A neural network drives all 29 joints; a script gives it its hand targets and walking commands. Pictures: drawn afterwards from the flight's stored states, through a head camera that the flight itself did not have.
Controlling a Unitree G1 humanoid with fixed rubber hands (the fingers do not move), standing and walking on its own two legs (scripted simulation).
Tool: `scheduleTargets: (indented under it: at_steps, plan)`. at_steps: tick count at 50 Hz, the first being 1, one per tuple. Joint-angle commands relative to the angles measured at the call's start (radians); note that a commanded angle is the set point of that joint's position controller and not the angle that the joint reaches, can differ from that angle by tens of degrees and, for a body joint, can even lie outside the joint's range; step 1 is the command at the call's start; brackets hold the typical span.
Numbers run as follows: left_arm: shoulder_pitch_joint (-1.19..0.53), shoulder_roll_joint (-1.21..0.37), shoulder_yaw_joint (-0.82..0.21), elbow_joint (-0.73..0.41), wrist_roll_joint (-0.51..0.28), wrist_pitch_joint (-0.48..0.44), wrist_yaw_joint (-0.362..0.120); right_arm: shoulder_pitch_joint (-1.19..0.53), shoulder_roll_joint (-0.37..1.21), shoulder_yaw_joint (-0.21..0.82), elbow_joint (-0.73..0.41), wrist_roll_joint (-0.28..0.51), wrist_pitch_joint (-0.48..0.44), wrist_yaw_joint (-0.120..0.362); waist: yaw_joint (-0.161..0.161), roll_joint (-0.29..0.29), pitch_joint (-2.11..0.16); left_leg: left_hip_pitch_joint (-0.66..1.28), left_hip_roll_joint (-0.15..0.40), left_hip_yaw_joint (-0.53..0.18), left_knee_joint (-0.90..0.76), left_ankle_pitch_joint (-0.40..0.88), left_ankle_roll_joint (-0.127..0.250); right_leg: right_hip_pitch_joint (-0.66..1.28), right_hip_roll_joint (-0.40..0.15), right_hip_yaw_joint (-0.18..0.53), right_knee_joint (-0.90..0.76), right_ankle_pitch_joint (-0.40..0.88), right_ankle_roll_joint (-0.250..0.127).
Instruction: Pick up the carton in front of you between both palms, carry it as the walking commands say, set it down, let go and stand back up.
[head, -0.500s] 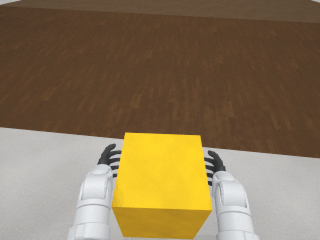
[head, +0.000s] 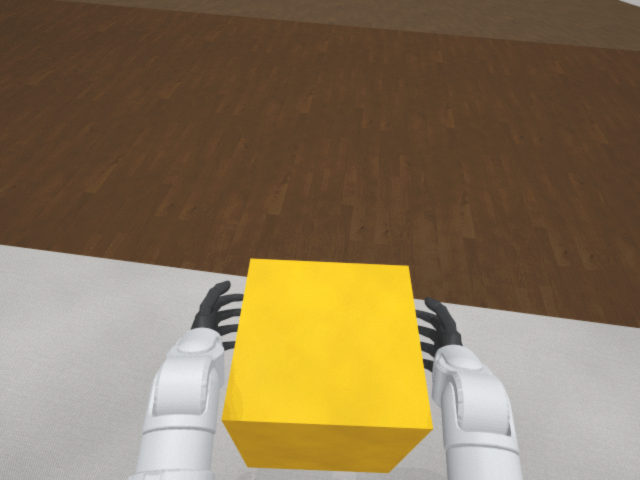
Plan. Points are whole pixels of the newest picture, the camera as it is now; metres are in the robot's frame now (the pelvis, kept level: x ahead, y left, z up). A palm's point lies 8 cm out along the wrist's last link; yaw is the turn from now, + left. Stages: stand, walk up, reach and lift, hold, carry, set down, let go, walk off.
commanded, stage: carry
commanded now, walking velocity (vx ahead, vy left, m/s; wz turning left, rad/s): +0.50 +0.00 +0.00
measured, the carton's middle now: (323, 372) +0.30 +0.00 -0.01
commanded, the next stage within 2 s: none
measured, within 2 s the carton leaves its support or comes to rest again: neither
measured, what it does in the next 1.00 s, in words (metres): walks ahead: right foot, then left foot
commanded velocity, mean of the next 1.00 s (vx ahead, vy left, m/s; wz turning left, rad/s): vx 0.50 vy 0.00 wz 0.00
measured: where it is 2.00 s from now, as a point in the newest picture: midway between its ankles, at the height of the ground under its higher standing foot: (299, 275)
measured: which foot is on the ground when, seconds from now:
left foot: down 0.00-0.24, up 0.26-0.54, down 0.56-1.00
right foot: down 0.00-0.04, up 0.06-0.20, down 0.22-0.58, up 0.60-1.00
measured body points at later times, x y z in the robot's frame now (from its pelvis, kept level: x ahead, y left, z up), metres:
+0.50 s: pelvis +0.23 +0.02 +0.00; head +0.22 +0.02 +0.45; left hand +0.48 +0.19 +0.09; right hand +0.49 -0.12 +0.09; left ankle +0.32 +0.13 -0.71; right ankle +0.10 -0.09 -0.74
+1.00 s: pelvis +0.55 +0.04 +0.00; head +0.54 +0.05 +0.45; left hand +0.81 +0.19 +0.09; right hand +0.80 -0.11 +0.09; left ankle +0.39 +0.12 -0.74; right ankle +0.69 -0.08 -0.71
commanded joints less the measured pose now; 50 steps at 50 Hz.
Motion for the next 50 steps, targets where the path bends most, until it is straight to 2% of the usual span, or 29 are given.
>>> scheduleTargets:
  at_steps: [1, 2, 3, 4, 6, 8, 10, 11, 12, 13, 14, 15, 16, 17, 19, 21, 25, 26, 28, 29, 30, 31, 32, 34, 36, 39, 45, 49, 50]
  plan:
    - [-0.484, -0.934, -0.684, -0.166, -0.343, 0.058, -0.202, -0.634, 0.925, 0.708, -0.203, 0.365, 0.018, 0.21, 0.013, -0.027, -0.162, 0.069, 0.031, 0.018, -0.158, -0.143, 0.021, -0.09, -0.106, 0.056, -0.091, -0.36, -0.078]
    - [-0.491, -0.918, -0.697, -0.202, -0.355, 0.091, -0.191, -0.598, 0.901, 0.706, -0.212, 0.366, 0.047, 0.196, 0.002, 0.152, -0.145, 0.144, 0.164, -0.193, -0.259, -0.26, 0.07, -0.223, -0.041, -0.056, 0.105, -0.287, -0.033]
    - [-0.49, -0.897, -0.706, -0.221, -0.368, 0.124, -0.181, -0.551, 0.876, 0.696, -0.214, 0.362, 0.076, 0.181, -0.008, 0.291, -0.102, 0.246, 0.29, -0.394, -0.335, -0.23, 0.135, -0.401, 0.013, -0.15, 0.26, -0.224, -0.003]
    - [-0.493, -0.874, -0.724, -0.251, -0.387, 0.154, -0.174, -0.503, 0.855, 0.691, -0.242, 0.356, 0.103, 0.162, -0.018, 0.301, -0.055, 0.294, 0.337, -0.468, -0.342, -0.068, 0.194, -0.506, -0.001, -0.143, 0.257, -0.271, -0.006]
    - [-0.463, -0.873, -0.764, -0.301, -0.437, 0.2, -0.158, -0.465, 0.841, 0.697, -0.329, 0.36, 0.153, 0.127, -0.02, 0.183, -0.106, 0.342, 0.318, -0.354, -0.286, 0.194, 0.2, -0.464, -0.016, -0.14, 0.177, -0.253, -0.015]
    - [-0.396, -0.871, -0.787, -0.364, -0.466, 0.237, -0.139, -0.424, 0.842, 0.728, -0.423, 0.387, 0.196, 0.105, -0.018, 0.183, -0.176, 0.333, 0.261, -0.196, -0.243, 0.331, 0.156, -0.326, 0.033, -0.202, 0.062, -0.123, -0.014]
    - [-0.307, -0.876, -0.788, -0.41, -0.469, 0.27, -0.12, -0.373, 0.843, 0.751, -0.486, 0.41, 0.235, 0.095, -0.002, 0.169, -0.22, 0.211, 0.194, -0.044, -0.157, 0.265, 0.108, -0.057, 0.062, -0.272, -0.127, 0.033, -0.011]
    - [-0.266, -0.877, -0.784, -0.44, -0.467, 0.287, -0.112, -0.328, 0.84, 0.763, -0.513, 0.422, 0.254, 0.094, 0.001, 0.125, -0.246, 0.055, 0.166, 0.015, -0.082, 0.225, 0.08, 0.177, 0.037, -0.25, -0.174, 0.083, -0.02]
    - [-0.208, -0.87, -0.772, -0.458, -0.46, 0.305, -0.104, -0.311, 0.83, 0.771, -0.537, 0.433, 0.273, 0.093, 0.02, 0.034, -0.287, -0.146, 0.13, 0.077, 0.066, 0.127, 0.046, 0.417, -0.097, -0.09, -0.203, 0.008, -0.054]
    - [-0.165, -0.857, -0.757, -0.47, -0.446, 0.317, -0.094, -0.328, 0.825, 0.787, -0.592, 0.451, 0.298, 0.095, 0.036, -0.226, -0.272, -0.43, 0.041, 0.175, 0.31, -0.069, 0.006, 0.545, -0.35, 0.294, -0.261, -0.069, -0.162]
    - [-0.151, -0.861, -0.744, -0.488, -0.436, 0.33, -0.085, -0.36, 0.816, 0.806, -0.631, 0.478, 0.319, 0.099, 0.039, -0.239, -0.214, -0.563, 0.035, 0.122, 0.414, -0.202, 0.022, 0.544, -0.443, 0.448, -0.264, 0.034, -0.26]
    - [-0.15, -0.872, -0.738, -0.531, -0.437, 0.343, -0.081, -0.347, 0.83, 0.816, -0.64, 0.498, 0.331, 0.103, 0.038, -0.152, -0.169, -0.611, 0.076, 0.082, 0.488, -0.224, 0.028, 0.498, -0.454, 0.423, -0.259, 0.121, -0.282]
    - [-0.171, -0.877, -0.74, -0.566, -0.442, 0.354, -0.077, -0.35, 0.837, 0.816, -0.645, 0.51, 0.338, 0.106, 0.04, -0.077, -0.157, -0.614, 0.1, 0.075, 0.5, -0.202, 0.029, 0.473, -0.419, 0.348, -0.255, 0.203, -0.263]
    - [-0.208, -0.872, -0.75, -0.599, -0.454, 0.361, -0.074, -0.352, 0.841, 0.814, -0.649, 0.516, 0.342, 0.105, 0.039, -0.045, -0.155, -0.605, 0.115, 0.078, 0.448, -0.168, 0.024, 0.44, -0.395, 0.279, -0.29, 0.135, -0.236]
    - [-0.241, -0.863, -0.775, -0.635, -0.486, 0.374, -0.072, -0.33, 0.843, 0.8, -0.646, 0.512, 0.346, 0.092, 0.033, -0.068, -0.143, -0.507, 0.099, 0.126, 0.301, -0.055, 0.005, 0.36, -0.312, 0.112, -0.322, 0.138, -0.178]
    - [-0.234, -0.84, -0.787, -0.641, -0.514, 0.384, -0.074, -0.287, 0.831, 0.778, -0.636, 0.484, 0.35, 0.072, 0.031, -0.102, -0.126, -0.407, 0.071, 0.176, 0.176, 0.037, -0.002, 0.302, -0.26, -0.005, -0.315, 0.185, -0.155]
    - [-0.216, -0.776, -0.787, -0.639, -0.535, 0.406, -0.074, -0.236, 0.776, 0.734, -0.632, 0.437, 0.365, 0.039, 0.028, -0.143, -0.086, -0.192, 0.031, 0.253, -0.002, 0.219, 0.012, 0.174, -0.234, -0.119, -0.278, 0.246, -0.113]
    - [-0.221, -0.764, -0.786, -0.64, -0.538, 0.412, -0.073, -0.235, 0.767, 0.726, -0.631, 0.433, 0.37, 0.034, 0.019, -0.13, -0.092, -0.084, 0.014, 0.282, -0.035, 0.252, 0.019, 0.126, -0.222, -0.157, -0.218, 0.287, -0.097]
    - [-0.218, -0.734, -0.778, -0.644, -0.536, 0.425, -0.069, -0.22, 0.743, 0.707, -0.618, 0.424, 0.381, 0.027, 0.0, -0.073, -0.17, 0.218, -0.016, 0.328, -0.046, 0.159, 0.034, 0.004, -0.157, -0.267, 0.045, 0.381, -0.052]
    - [-0.233, -0.711, -0.768, -0.649, -0.533, 0.433, -0.067, -0.216, 0.724, 0.696, -0.612, 0.417, 0.385, 0.024, -0.025, 0.048, -0.21, 0.37, 0.135, 0.087, -0.135, 0.004, 0.067, -0.154, -0.105, -0.283, 0.284, 0.243, -0.011]
    - [-0.259, -0.702, -0.77, -0.668, -0.537, 0.445, -0.067, -0.217, 0.712, 0.687, -0.597, 0.413, 0.384, 0.023, -0.029, 0.307, -0.252, 0.48, 0.411, -0.436, -0.308, -0.131, 0.2, -0.376, 0.011, -0.258, 0.587, -0.088, 0.027]
    - [-0.262, -0.716, -0.78, -0.649, -0.541, 0.447, -0.071, -0.225, 0.733, 0.693, -0.61, 0.427, 0.387, 0.026, -0.02, 0.259, -0.226, 0.461, 0.459, -0.532, -0.359, -0.036, 0.242, -0.476, -0.016, -0.116, 0.726, -0.22, 0.0]
    - [-0.257, -0.749, -0.781, -0.64, -0.538, 0.443, -0.079, -0.25, 0.771, 0.713, -0.631, 0.44, 0.385, 0.034, -0.019, 0.191, -0.217, 0.413, 0.43, -0.437, -0.333, 0.097, 0.232, -0.489, -0.074, -0.073, 0.77, -0.191, -0.028]
    - [-0.249, -0.836, -0.783, -0.626, -0.527, 0.427, -0.095, -0.308, 0.854, 0.758, -0.66, 0.469, 0.372, 0.057, -0.012, 0.06, -0.215, 0.318, 0.383, -0.27, -0.331, 0.198, 0.183, -0.468, -0.126, -0.053, 0.71, -0.075, -0.05]
    - [-0.219, -0.891, -0.783, -0.612, -0.504, 0.405, -0.102, -0.336, 0.898, 0.798, -0.68, 0.498, 0.358, 0.078, -0.005, 0.083, -0.216, 0.261, 0.337, -0.139, -0.359, 0.208, 0.135, -0.407, -0.121, -0.076, 0.584, -0.007, -0.048]
    - [-0.177, -0.905, -0.783, -0.608, -0.462, 0.377, -0.095, -0.327, 0.888, 0.828, -0.698, 0.525, 0.347, 0.103, -0.006, 0.113, -0.195, 0.284, 0.301, -0.032, -0.388, 0.252, 0.132, -0.415, -0.094, -0.132, 0.426, 0.06, -0.033]
    - [-0.128, -0.844, -0.782, -0.62, -0.436, 0.386, -0.076, -0.239, 0.798, 0.798, -0.667, 0.502, 0.361, 0.113, -0.012, 0.156, -0.094, 0.341, 0.24, 0.118, -0.367, 0.495, 0.124, -0.422, -0.052, -0.227, 0.127, 0.204, -0.026]
    - [-0.159, -0.813, -0.793, -0.635, -0.465, 0.405, -0.083, -0.211, 0.77, 0.766, -0.645, 0.467, 0.373, 0.102, -0.014, 0.178, -0.017, 0.353, 0.236, 0.167, -0.338, 0.595, 0.112, -0.363, -0.036, -0.276, 0.019, 0.249, -0.048]
    - [-0.165, -0.81, -0.794, -0.638, -0.474, 0.407, -0.086, -0.213, 0.768, 0.765, -0.647, 0.461, 0.375, 0.099, -0.011, 0.183, -0.023, 0.354, 0.235, 0.185, -0.298, 0.675, 0.102, -0.307, -0.025, -0.292, 0.002, 0.251, -0.057]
